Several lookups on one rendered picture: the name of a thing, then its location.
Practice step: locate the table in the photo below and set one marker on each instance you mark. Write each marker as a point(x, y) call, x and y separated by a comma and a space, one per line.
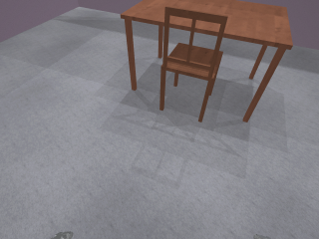
point(263, 24)

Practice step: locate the chair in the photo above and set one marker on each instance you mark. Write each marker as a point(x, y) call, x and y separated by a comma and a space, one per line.
point(190, 60)

